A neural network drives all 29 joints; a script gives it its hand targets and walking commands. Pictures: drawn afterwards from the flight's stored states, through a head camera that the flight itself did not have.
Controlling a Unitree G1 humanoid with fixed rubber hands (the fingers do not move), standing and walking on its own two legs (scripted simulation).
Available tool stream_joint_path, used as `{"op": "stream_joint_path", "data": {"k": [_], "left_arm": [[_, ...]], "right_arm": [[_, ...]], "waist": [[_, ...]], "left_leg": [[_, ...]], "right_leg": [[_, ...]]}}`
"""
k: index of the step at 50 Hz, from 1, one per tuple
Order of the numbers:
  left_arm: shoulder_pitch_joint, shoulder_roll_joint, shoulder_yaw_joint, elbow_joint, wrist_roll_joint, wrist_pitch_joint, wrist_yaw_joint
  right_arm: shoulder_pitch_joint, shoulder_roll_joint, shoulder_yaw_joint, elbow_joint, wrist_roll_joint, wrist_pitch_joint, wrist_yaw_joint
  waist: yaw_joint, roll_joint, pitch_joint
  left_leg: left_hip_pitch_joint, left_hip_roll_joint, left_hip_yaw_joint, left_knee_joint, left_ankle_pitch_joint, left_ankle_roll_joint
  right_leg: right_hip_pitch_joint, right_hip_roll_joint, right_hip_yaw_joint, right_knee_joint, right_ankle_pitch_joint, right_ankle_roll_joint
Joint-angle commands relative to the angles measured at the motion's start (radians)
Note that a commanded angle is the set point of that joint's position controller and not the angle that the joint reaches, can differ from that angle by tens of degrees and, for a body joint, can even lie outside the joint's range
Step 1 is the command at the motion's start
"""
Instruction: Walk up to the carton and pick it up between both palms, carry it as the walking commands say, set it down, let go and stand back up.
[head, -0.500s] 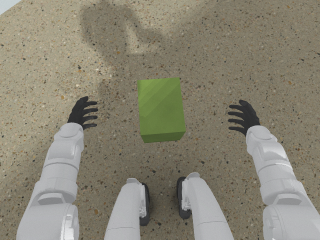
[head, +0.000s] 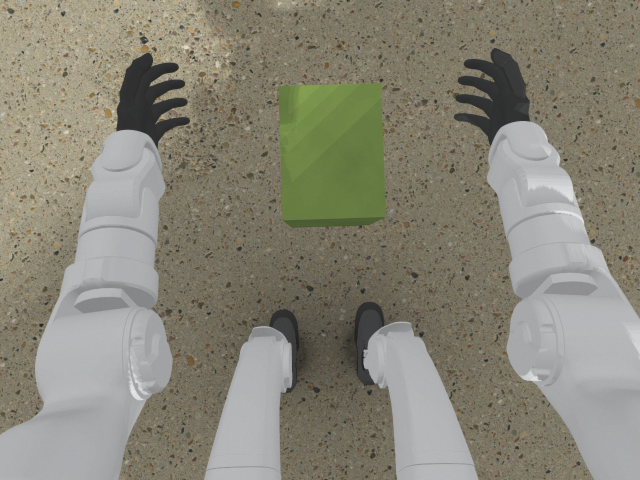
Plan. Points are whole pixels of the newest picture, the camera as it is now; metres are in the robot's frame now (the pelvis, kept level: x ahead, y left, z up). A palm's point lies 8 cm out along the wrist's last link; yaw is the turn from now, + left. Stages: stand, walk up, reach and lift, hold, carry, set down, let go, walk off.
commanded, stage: reach and lift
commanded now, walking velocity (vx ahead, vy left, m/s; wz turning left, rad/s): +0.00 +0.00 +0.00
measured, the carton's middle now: (330, 165) +0.54 -0.01 -0.54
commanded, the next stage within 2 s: none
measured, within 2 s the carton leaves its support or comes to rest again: neither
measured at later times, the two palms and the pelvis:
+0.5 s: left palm (174, 119) +0.51 +0.20 -0.16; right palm (479, 109) +0.52 -0.19 -0.16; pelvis -0.01 +0.01 -0.04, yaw +0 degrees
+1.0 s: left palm (210, 151) +0.51 +0.20 -0.32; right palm (437, 144) +0.52 -0.18 -0.33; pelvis -0.04 +0.00 -0.20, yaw +0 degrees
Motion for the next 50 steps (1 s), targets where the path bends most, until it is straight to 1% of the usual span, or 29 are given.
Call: {"op": "stream_joint_path", "data": {"k": [1, 6, 12, 14, 18, 23, 26, 29, 34, 38, 41, 45, 50], "left_arm": [[-0.277, 0.112, 0.026, -0.097, 0.006, -0.033, 0.013], [-0.371, 0.101, 0.048, -0.094, 0.022, -0.031, 0.032], [-0.353, 0.072, 0.088, -0.086, 0.049, -0.032, 0.035], [-0.354, 0.061, 0.098, -0.085, 0.055, -0.035, 0.034], [-0.371, 0.045, 0.109, -0.086, 0.064, -0.035, 0.033], [-0.427, 0.054, 0.108, -0.071, 0.063, -0.025, 0.04], [-0.467, 0.072, 0.099, -0.054, 0.052, -0.014, 0.046], [-0.498, 0.093, 0.083, -0.033, 0.033, -0.007, 0.054], [-0.526, 0.133, 0.046, -0.02, -0.01, -0.01, 0.07], [-0.553, 0.163, 0.004, -0.037, -0.057, -0.011, 0.088], [-0.575, 0.18, -0.026, -0.039, -0.09, -0.009, 0.1], [-0.611, 0.196, -0.053, -0.013, -0.118, -0.006, 0.113], [-0.666, 0.206, -0.073, 0.057, -0.136, -0.01, 0.121]], "right_arm": [[-0.264, -0.122, -0.033, -0.073, -0.017, -0.037, 0.004], [-0.368, -0.141, -0.054, -0.053, -0.035, -0.043, 0.011], [-0.386, -0.135, -0.077, -0.051, -0.068, -0.041, 0.027], [-0.395, -0.13, -0.087, -0.05, -0.079, -0.042, 0.033], [-0.413, -0.127, -0.103, -0.037, -0.095, -0.041, 0.043], [-0.463, -0.136, -0.105, 0.0, -0.094, -0.033, 0.042], [-0.505, -0.149, -0.095, 0.017, -0.082, -0.025, 0.03], [-0.536, -0.163, -0.079, 0.028, -0.065, -0.018, 0.013], [-0.561, -0.185, -0.036, 0.012, -0.028, -0.017, -0.019], [-0.588, -0.207, 0.012, -0.021, 0.019, -0.013, -0.045], [-0.611, -0.218, 0.05, -0.027, 0.058, -0.008, -0.06], [-0.646, -0.233, 0.083, 0.006, 0.099, -0.004, -0.072], [-0.695, -0.247, 0.102, 0.089, 0.128, -0.011, -0.076]], "waist": [[0.003, 0.009, -0.984], [0.008, 0.009, -1.063], [0.019, -0.013, -1.091], [0.02, -0.021, -1.075], [0.018, -0.025, -1.039], [0.018, -0.018, -0.989], [0.019, -0.015, -0.994], [0.017, -0.018, -1.022], [0.014, -0.02, -1.105], [0.011, -0.02, -1.18], [0.011, -0.027, -1.199], [0.015, -0.029, -1.166], [0.016, -0.017, -1.066]], "left_leg": [[0.363, -0.065, -0.044, -0.046, 0.428, -0.032], [0.393, -0.07, -0.037, -0.037, 0.459, -0.039], [0.337, -0.072, -0.026, -0.037, 0.487, -0.037], [0.296, -0.073, -0.025, -0.028, 0.479, -0.036], [0.235, -0.074, -0.023, 0.016, 0.435, -0.036], [0.167, -0.077, -0.016, 0.103, 0.319, -0.039], [0.118, -0.079, -0.012, 0.172, 0.254, -0.041], [0.066, -0.083, -0.009, 0.253, 0.22, -0.043], [-0.017, -0.089, -0.007, 0.399, 0.231, -0.041], [-0.064, -0.09, -0.005, 0.5, 0.245, -0.035], [-0.111, -0.087, -0.003, 0.559, 0.229, -0.03], [-0.169, -0.078, -0.003, 0.622, 0.182, -0.026], [-0.229, -0.064, -0.006, 0.693, 0.107, -0.026]], "right_leg": [[0.614, 0.062, 0.107, -0.004, 0.465, 0.045], [0.582, 0.069, 0.093, 0.002, 0.478, 0.044], [0.578, 0.072, 0.092, 0.016, 0.531, 0.041], [0.552, 0.072, 0.092, 0.028, 0.525, 0.041], [0.449, 0.076, 0.084, 0.069, 0.457, 0.042], [0.294, 0.082, 0.067, 0.156, 0.307, 0.044], [0.24, 0.087, 0.062, 0.23, 0.242, 0.047], [0.21, 0.09, 0.059, 0.315, 0.217, 0.05], [0.192, 0.092, 0.06, 0.458, 0.247, 0.054], [0.19, 0.087, 0.063, 0.556, 0.275, 0.052], [0.18, 0.083, 0.067, 0.616, 0.274, 0.05], [0.129, 0.075, 0.067, 0.679, 0.234, 0.047], [0.027, 0.065, 0.061, 0.749, 0.156, 0.042]]}}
